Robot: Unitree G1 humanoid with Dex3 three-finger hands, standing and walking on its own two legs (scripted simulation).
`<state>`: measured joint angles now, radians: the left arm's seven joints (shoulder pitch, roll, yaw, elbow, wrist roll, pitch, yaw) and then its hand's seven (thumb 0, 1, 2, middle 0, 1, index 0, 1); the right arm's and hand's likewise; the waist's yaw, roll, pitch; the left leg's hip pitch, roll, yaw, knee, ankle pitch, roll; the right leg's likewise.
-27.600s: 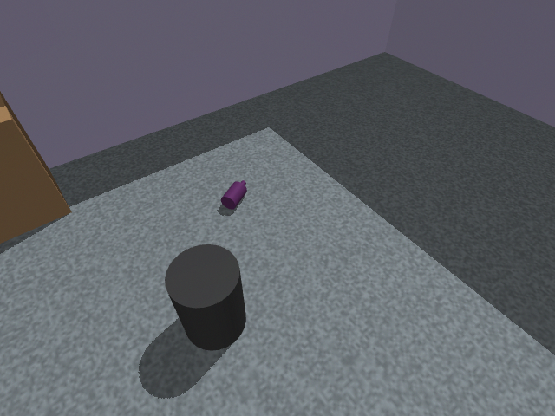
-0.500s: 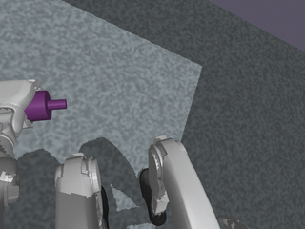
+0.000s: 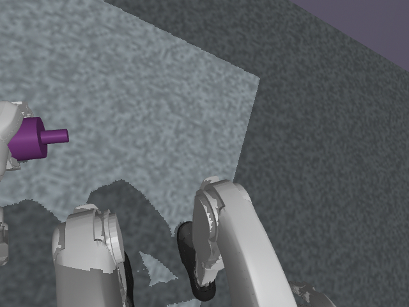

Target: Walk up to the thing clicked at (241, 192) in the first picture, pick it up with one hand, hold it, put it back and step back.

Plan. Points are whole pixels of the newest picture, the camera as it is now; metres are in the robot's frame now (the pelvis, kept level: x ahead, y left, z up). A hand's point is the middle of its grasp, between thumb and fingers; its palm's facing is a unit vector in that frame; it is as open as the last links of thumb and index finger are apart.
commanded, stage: lower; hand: left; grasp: from above
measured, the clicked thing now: (19, 139) +0.46 +0.26 -0.22
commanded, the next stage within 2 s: rest in 0.06 s
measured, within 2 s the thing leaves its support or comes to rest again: rests again in 1.92 s
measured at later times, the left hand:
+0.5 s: hand (17, 142) +0.47 +0.28 -0.25, palm faces -0.47 -0.08 -0.88, open 10.8 cm
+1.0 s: hand (21, 143) +0.47 +0.28 -0.28, palm faces -0.47 -0.09 -0.88, open 10.8 cm
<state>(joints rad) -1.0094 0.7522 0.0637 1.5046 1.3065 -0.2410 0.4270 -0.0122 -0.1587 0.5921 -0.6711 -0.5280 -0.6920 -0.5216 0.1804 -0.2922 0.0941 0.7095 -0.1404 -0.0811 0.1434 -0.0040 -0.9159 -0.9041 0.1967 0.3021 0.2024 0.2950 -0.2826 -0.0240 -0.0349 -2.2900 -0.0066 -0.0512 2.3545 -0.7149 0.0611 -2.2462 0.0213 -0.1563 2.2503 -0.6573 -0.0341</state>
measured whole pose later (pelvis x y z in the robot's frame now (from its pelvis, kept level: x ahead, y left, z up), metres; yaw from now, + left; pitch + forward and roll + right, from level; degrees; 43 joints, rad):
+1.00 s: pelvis +0.00 +0.00 -0.04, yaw -5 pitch +32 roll -13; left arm -1.03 0.95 0.14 1.61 1.35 -0.27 0.53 -0.01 -0.10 0.48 -0.68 -0.46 -0.71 -0.46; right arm 0.17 -0.33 0.21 0.65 -0.21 -0.16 0.20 0.00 -0.90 -0.90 0.20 0.30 0.20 0.30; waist -0.36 -0.11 0.11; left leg -2.37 0.01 -0.13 2.53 -0.73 0.07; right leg -2.29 0.03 -0.24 2.36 -0.64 -0.02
